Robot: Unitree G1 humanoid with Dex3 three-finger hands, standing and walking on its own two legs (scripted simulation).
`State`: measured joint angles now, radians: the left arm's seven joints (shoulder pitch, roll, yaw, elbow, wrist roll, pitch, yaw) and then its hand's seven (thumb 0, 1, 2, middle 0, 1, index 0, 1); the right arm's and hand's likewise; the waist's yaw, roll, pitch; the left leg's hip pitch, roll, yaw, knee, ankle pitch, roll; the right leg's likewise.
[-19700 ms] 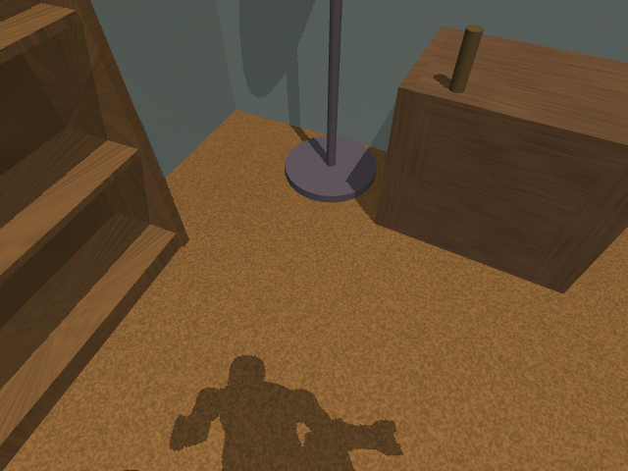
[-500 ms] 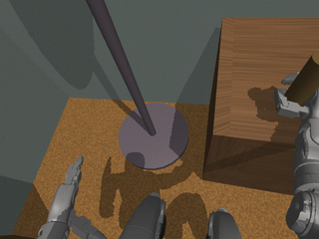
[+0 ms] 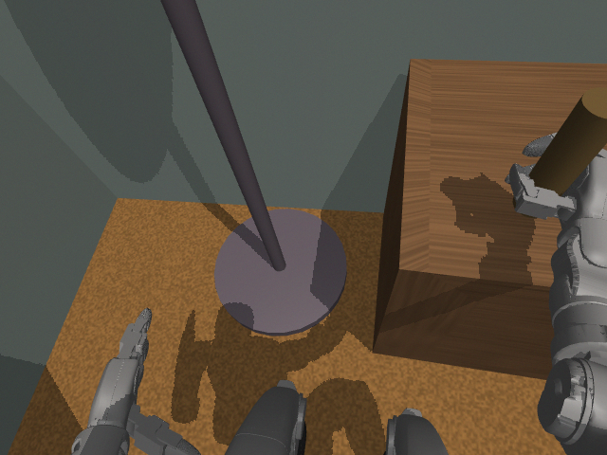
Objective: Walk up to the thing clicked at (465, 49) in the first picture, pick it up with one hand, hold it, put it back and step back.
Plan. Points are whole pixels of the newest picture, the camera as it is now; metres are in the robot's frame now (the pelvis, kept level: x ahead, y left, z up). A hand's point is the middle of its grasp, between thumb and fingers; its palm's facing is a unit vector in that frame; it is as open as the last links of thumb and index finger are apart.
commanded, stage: settle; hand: right
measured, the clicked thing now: (562, 162) +0.46 -0.22 +0.09
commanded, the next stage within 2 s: lift in 0.26 s
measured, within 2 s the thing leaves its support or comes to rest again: neither
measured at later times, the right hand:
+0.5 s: hand (551, 167) +0.46 -0.21 +0.08, palm faces +0.15 +0.99 +0.02, open 5.8 cm
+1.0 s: hand (567, 162) +0.41 -0.18 +0.15, palm faces +0.15 +0.99 +0.00, open 5.8 cm
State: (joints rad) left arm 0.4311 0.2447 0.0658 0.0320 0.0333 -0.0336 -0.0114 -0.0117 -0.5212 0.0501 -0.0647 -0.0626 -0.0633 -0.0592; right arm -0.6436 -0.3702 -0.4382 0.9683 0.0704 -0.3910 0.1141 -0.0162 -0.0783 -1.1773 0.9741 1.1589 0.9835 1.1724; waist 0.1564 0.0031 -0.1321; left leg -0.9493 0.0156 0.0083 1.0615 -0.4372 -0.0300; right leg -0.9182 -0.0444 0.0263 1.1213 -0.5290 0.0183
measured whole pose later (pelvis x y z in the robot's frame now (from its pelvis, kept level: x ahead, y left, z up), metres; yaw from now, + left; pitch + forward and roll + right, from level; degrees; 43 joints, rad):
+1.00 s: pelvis +0.01 +0.00 +0.04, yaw +0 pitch +8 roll +0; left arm 0.41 0.23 0.07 0.23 -0.02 -0.03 0.04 -0.01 -0.53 0.05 -0.06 -0.06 -0.05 -0.06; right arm -0.42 -0.24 -0.28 0.59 0.14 -0.18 0.06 -0.02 -0.08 -1.18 0.98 1.15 0.99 1.17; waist 0.05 -0.02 -0.11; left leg -0.60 0.03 -0.01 0.83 -0.37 -0.03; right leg -0.55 -0.03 0.00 0.85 -0.44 0.02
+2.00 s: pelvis +0.02 +0.00 +0.07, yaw +0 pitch +1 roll +0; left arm 0.30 0.22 0.11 0.49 -0.03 -0.07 0.06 -0.01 -0.54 0.06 -0.05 -0.06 -0.04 -0.06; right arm -0.18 -0.19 -0.20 0.11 0.19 0.11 0.02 -0.02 -0.08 -1.17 0.97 1.15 0.98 1.17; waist 0.00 -0.05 -0.04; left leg -0.31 0.03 0.00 0.59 -0.29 -0.03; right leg -0.26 -0.02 0.00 0.60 -0.35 0.02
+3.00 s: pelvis +0.03 +0.01 +0.08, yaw -1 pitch -1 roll +0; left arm 0.23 0.21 0.11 0.62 -0.03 -0.12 0.05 -0.01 -0.53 0.05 -0.06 -0.06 -0.05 -0.06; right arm -0.13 -0.19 -0.20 -0.01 0.20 0.21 0.03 -0.02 -0.08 -1.17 0.98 1.15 0.99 1.17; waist 0.00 -0.05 -0.02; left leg -0.23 0.03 0.01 0.51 -0.26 -0.03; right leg -0.18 -0.02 0.01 0.50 -0.31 0.02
